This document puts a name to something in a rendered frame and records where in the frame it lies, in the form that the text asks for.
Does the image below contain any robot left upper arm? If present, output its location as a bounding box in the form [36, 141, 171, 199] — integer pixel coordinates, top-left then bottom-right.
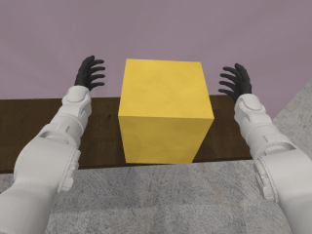
[0, 136, 81, 234]

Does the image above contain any robot right hand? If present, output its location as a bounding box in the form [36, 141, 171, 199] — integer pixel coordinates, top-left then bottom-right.
[218, 62, 252, 104]

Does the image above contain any carton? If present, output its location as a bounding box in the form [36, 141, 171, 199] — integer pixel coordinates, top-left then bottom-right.
[118, 58, 215, 165]

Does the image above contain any robot left hand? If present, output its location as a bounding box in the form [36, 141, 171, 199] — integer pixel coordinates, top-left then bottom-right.
[74, 55, 105, 91]

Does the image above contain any left robot forearm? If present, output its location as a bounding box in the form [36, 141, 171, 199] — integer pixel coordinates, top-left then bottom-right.
[14, 85, 92, 181]

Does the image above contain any table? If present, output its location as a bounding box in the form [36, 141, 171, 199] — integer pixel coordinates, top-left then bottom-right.
[0, 95, 253, 194]

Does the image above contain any right robot forearm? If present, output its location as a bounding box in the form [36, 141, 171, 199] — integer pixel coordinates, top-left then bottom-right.
[234, 94, 312, 165]

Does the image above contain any robot right upper arm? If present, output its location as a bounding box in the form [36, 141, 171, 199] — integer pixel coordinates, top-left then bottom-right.
[253, 149, 312, 234]

